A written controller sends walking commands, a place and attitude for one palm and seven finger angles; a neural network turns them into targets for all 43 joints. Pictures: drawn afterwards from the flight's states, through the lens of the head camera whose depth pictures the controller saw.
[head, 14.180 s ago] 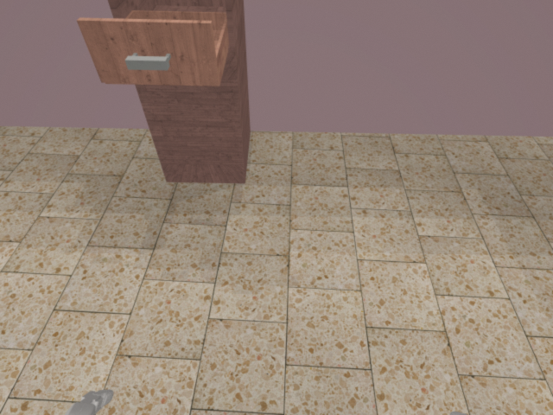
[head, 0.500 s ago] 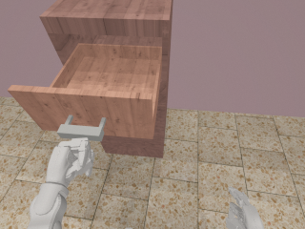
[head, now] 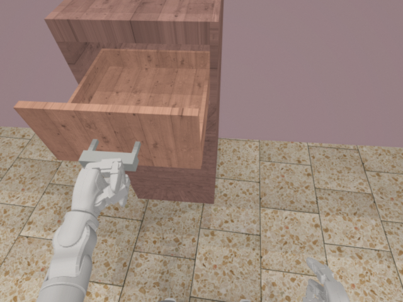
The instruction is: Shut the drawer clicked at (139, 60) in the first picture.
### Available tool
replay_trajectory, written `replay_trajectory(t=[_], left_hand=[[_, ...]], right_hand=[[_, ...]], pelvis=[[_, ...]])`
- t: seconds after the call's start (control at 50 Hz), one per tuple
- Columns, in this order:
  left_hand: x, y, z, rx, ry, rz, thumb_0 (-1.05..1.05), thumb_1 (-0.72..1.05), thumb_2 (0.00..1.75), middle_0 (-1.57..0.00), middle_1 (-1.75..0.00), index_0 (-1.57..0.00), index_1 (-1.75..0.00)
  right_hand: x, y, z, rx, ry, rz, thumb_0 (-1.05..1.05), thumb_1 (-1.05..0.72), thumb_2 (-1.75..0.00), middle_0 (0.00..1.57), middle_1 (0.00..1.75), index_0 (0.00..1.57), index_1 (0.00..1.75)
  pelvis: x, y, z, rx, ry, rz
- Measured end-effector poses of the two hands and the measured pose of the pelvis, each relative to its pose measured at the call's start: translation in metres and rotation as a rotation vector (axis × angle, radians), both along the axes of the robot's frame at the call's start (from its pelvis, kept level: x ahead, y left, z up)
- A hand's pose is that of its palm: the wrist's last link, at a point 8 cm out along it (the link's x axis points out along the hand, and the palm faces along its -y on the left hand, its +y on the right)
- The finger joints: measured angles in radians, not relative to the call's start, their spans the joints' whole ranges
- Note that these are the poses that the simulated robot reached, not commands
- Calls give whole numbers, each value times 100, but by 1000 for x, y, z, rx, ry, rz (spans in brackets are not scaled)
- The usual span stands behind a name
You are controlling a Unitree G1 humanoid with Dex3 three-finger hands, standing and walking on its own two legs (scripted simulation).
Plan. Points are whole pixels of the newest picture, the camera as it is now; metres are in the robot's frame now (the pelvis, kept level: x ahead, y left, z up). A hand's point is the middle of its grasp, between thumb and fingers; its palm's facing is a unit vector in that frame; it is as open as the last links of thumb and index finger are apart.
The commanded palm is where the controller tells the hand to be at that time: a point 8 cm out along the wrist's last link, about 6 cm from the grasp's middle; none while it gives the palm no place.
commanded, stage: push the drawer shut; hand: left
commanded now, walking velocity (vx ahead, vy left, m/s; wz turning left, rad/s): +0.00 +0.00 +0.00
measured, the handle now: (112, 152) +0.40 +0.20 +0.06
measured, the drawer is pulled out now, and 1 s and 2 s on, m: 0.24 0.11 0.00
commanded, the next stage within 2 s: none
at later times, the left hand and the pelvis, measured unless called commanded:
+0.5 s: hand (132, 159) +0.38 +0.16 +0.06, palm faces -0.08 -1.00 -0.03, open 3.2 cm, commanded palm +0.37 +0.21 +0.06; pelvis -0.01 +0.02 +0.00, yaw -1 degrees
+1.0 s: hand (140, 135) +0.45 +0.15 +0.06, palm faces -0.06 -1.00 -0.02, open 3.2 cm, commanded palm +0.43 +0.21 +0.06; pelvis +0.00 +0.02 -0.01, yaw -2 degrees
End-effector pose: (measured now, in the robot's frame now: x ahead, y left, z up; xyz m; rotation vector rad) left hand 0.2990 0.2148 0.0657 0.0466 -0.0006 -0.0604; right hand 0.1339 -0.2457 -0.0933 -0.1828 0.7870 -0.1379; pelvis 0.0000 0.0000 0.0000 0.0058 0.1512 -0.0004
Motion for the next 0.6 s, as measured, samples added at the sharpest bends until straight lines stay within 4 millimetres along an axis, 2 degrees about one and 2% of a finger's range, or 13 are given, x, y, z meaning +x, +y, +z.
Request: replay_trajectory(t=[0.22,0.6], left_hand=[[27,2,-1,-4,-3,-10,2,85,92,-140,-160,-140,-160],[84,-3,-1,-14,7,-12,2,86,92,-140,-160,-140,-160]], right_hand=[[-19,6,-4,-10,61,-14,1,-90,-90,20,30,20,30],[-65,10,-15,-14,215,-70,1,-90,-90,20,30,20,30]], pelvis=[[-7,8,-1,-6,5,-3],[-8,18,-4,-12,45,-15]])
